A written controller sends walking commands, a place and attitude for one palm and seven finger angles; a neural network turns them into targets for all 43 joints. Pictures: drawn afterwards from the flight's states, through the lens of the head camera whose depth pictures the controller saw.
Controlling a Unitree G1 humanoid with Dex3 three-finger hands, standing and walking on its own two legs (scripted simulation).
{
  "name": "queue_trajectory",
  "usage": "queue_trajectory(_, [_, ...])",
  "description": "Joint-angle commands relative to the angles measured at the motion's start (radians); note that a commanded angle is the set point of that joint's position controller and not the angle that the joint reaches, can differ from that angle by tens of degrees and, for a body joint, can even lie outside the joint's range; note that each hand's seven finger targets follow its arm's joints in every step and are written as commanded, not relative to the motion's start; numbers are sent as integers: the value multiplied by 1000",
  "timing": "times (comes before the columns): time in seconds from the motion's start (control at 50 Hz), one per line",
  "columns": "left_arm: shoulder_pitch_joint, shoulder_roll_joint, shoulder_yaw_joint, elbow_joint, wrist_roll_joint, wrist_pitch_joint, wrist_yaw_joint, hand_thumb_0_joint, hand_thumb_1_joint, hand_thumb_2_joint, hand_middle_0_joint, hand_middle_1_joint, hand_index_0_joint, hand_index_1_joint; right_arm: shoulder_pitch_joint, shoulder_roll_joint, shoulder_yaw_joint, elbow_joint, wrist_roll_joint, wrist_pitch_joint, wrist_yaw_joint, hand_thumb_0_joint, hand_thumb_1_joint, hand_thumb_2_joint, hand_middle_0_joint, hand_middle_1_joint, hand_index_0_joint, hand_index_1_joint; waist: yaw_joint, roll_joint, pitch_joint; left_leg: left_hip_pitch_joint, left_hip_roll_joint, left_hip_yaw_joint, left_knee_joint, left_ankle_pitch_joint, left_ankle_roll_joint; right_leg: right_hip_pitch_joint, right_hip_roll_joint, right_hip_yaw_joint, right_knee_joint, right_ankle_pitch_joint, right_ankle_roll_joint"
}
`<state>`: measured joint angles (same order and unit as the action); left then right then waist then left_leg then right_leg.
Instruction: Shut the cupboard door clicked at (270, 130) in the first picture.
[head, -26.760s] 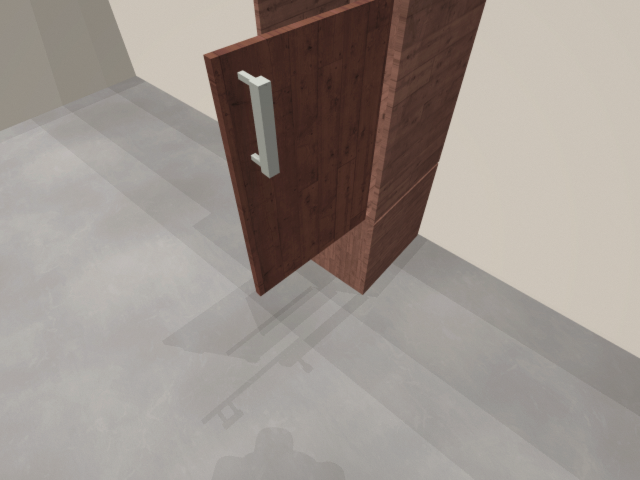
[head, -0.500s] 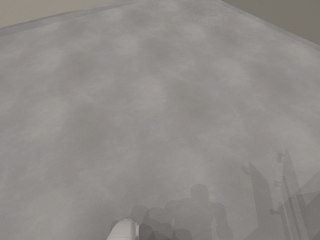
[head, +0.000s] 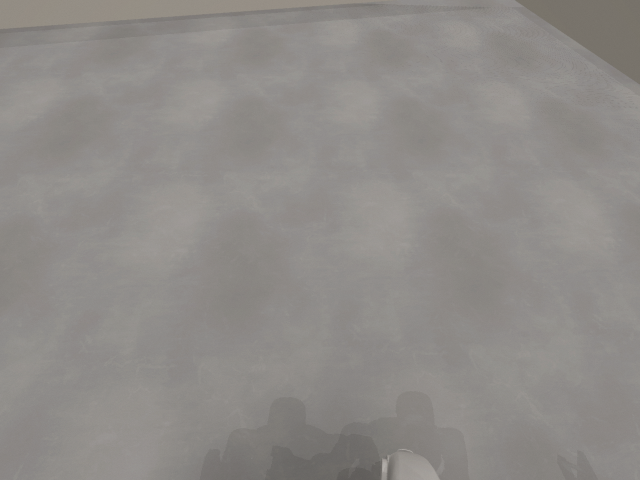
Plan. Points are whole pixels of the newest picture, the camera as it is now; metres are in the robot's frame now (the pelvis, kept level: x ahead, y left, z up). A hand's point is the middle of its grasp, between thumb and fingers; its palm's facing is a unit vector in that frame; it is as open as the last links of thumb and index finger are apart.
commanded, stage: walk to a spot facing it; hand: left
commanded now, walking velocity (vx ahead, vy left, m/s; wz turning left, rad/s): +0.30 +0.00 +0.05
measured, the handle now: out of the picture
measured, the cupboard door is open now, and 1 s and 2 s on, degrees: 49 49 49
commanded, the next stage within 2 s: turn to face it in 0.06 s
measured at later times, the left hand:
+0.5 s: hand (256, 390) +0.27 +0.12 -0.16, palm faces -0.07 -0.96 -0.25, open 7.2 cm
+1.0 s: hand (237, 322) +0.39 +0.17 -0.18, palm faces -0.29 -0.94 -0.19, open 7.4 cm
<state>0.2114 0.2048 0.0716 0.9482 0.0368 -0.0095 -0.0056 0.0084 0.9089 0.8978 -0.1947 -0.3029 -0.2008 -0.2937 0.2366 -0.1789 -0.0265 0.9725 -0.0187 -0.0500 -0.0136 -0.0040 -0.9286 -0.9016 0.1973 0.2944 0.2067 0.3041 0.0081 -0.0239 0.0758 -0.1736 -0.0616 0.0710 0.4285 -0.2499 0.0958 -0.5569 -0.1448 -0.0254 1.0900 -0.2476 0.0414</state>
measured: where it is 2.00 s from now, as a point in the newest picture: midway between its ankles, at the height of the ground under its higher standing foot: (328, 449)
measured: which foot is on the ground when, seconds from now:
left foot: down 0.00-0.28, up 0.30-0.82, down 0.84-1.00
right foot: up 0.00-0.26, down 0.28-0.84, up 0.86-1.00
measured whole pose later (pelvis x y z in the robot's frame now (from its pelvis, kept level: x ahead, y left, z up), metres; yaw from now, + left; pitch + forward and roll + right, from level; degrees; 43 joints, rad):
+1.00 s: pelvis +0.26 -0.01 +0.00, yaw -23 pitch +1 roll -3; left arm 0.24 0.27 0.11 0.92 0.03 0.07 -0.02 0.01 0.91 0.90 -0.20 -0.30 -0.20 -0.29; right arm 0.16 -0.18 -0.01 0.87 -0.03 0.01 -0.04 0.00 -0.91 -0.90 0.20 0.29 0.21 0.30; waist 0.04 -0.05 0.06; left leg -0.20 0.05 0.08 0.47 -0.29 0.03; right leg -0.50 0.04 0.02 1.09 -0.44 0.06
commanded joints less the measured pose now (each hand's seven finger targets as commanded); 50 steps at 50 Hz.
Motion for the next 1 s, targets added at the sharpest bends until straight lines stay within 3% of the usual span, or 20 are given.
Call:
queue_trajectory(0.0, [-3, 35, 5, -44, -4, -1, -14, 0, 900, 900, -200, -300, -200, -300, 120, -118, -31, -1, 0, -25, -11, 0, -900, -900, 200, 300, 200, 300, -17, 77, 10, 34, 261, -221, -274, 193, 103, -46, 5, 6, -151, 121, 4])
queue_trajectory(0.14, [-157, 37, -12, -88, -14, -18, -13, 0, 900, 900, -200, -300, -200, -300, 234, -112, -27, 71, -7, -20, -20, 0, -900, -900, 200, 300, 200, 300, -57, 129, 38, 167, 269, -161, -167, 552, 82, 19, 69, -28, -431, 138, -45])
queue_trajectory(0.18, [-122, 33, -14, -74, -17, -18, -8, 0, 900, 900, -200, -300, -200, -300, 238, -122, -28, 85, -10, -13, -26, 0, -900, -900, 200, 300, 200, 300, -40, 129, 30, 176, 285, -128, -114, 670, 61, 105, 103, -44, -467, 113, -75])
queue_trajectory(0.22, [41, 58, -4, -25, -16, -23, 0, 0, 900, 900, -200, -300, -200, -300, 217, -129, -29, 94, -6, -8, -29, 0, -900, -900, 200, 300, 200, 300, 37, 106, -23, 150, 275, -80, 46, 743, 17, 299, 137, -47, -545, 169, -96])
queue_trajectory(0.24, [157, 86, 6, 13, -11, -32, 4, 0, 900, 900, -200, -300, -200, -300, 210, -120, -27, 92, 3, -10, -28, 0, -900, -900, 200, 300, 200, 300, 86, 54, -85, 59, 234, -52, 201, 686, -16, 490, 125, -21, -582, 302, -114])
queue_trajectory(0.26, [278, 154, 25, 49, -3, -44, 14, 0, 900, 900, -200, -300, -200, -300, 233, -96, -29, 82, 14, -15, -22, 0, -900, -900, 200, 300, 200, 300, 116, -93, -199, -122, 110, 12, 477, 383, -58, 708, -52, 217, -559, 640, -204])
queue_trajectory(0.28, [325, 219, 34, 65, -16, -46, 16, 0, 900, 900, -200, -300, -200, -300, 294, -74, -29, 73, 24, -17, -27, 0, -900, -900, 200, 300, 200, 300, 83, -224, -294, -253, -16, 27, 781, -362, -98, 800, -290, 494, -665, 945, -342])
queue_trajectory(0.3, [272, 194, 32, 52, -26, -45, 22, 0, 900, 900, -200, -300, -200, -300, 260, -92, -25, 73, 21, -7, -31, 0, -900, -900, 200, 300, 200, 300, 76, -239, -302, -281, 39, -103, 862, -375, -92, 742, -264, 526, -702, 897, -362])
queue_trajectory(0.36, [67, 114, 16, -5, -27, -26, 38, 0, 900, 900, -200, -300, -200, -300, 120, -54, -23, 46, 12, 27, -21, 0, -900, -900, 200, 300, 200, 300, -2, 0, -111, -309, 123, -101, 815, -206, -121, 425, -143, 300, -768, 698, -286])
queue_trajectory(0.42, [26, 108, 18, -8, -20, -30, 35, 0, 900, 900, -200, -300, -200, -300, 153, -22, -23, 48, 0, 65, -11, 0, -900, -900, 200, 300, 200, 300, -49, -20, -119, -262, 125, -78, 720, -112, -144, 310, -63, 211, -805, 553, -218])
queue_trajectory(0.56, [83, 126, 35, -15, -15, -13, 22, 0, 900, 900, -200, -300, -200, -300, -7, -78, -42, -48, -4, 75, -10, 0, -900, -900, 200, 300, 200, 300, -8, -86, -142, -373, 119, -99, 587, -89, -171, 391, -49, 339, -808, 322, -218])
queue_trajectory(0.68, [102, 168, 52, -36, -9, 7, 18, 0, 900, 900, -200, -300, -200, -300, -126, -88, -43, -119, 9, 63, -13, 0, -900, -900, 200, 300, 200, 300, 25, -120, -125, -286, 73, -95, 369, -161, -167, 389, -42, 440, -762, 360, -232])
queue_trajectory(0.76, [49, 175, 59, -62, -16, 21, 21, 0, 900, 900, -200, -300, -200, -300, -50, -103, -44, -113, 19, 49, -23, 0, -900, -900, 200, 300, 200, 300, -19, -115, -153, -44, 52, -94, 78, -27, -154, 293, 9, 443, -676, 343, -167])
queue_trajectory(0.78, [33, 155, 54, -74, -22, 24, 20, 0, 900, 900, -200, -300, -200, -300, -18, -132, -47, -106, 18, 40, -28, 0, -900, -900, 200, 300, 200, 300, -37, -75, -164, 97, 100, -107, -26, 37, -147, 194, 59, 401, -630, 240, -126])
queue_trajectory(0.8, [48, 109, 45, -89, -31, 27, 16, 0, 900, 900, -200, -300, -200, -300, -6, -200, -56, -113, 8, 29, -32, 0, -900, -900, 200, 300, 200, 300, -37, 113, -176, 208, 280, -276, -125, 81, -97, 53, 178, 299, -509, 3, -78])
queue_trajectory(0.82, [45, 89, 37, -105, -32, 25, 7, 0, 900, 900, -200, -300, -200, -300, 3, -261, -70, -134, 1, 34, -31, 0, -900, -900, 200, 300, 200, 300, -34, 302, -155, 198, 484, -453, -156, 262, 5, -30, 234, 134, -283, -348, -28])
queue_trajectory(0.84, [20, 116, 41, -116, -21, 31, 5, 0, 900, 900, -200, -300, -200, -300, -6, -256, -60, -144, -11, 42, -35, 0, -900, -900, 200, 300, 200, 300, -36, 206, -111, 100, 533, -425, -140, 346, 74, -6, 181, 102, -124, -353, -13])
queue_trajectory(0.86, [40, 128, 49, -103, -11, 41, -2, 0, 900, 900, -200, -300, -200, -300, -44, -215, -46, -152, -14, 40, -39, 0, -900, -900, 200, 300, 200, 300, -6, 153, -89, 57, 479, -352, -150, 390, 70, -1, 170, 99, -38, -284, 1])
queue_trajectory(0.92, [67, 123, 52, -84, -10, 58, -18, 0, 900, 900, -200, -300, -200, -300, -93, -186, -30, -174, -9, 37, -43, 0, -900, -900, 200, 300, 200, 300, 28, 207, -88, 47, 379, -156, -93, 559, 23, -6, 135, 63, 88, -197, 19])
queue_trajectory(0.98, [29, 106, 42, -97, -15, 68, -23, 0, 900, 900, -200, -300, -200, -300, -19, -190, -35, -151, -8, 36, -41, 0, -900, -900, 200, 300, 200, 300, 4, 190, -97, 118, 351, -81, -77, 616, 8, -27, 132, 31, 77, -138, 30])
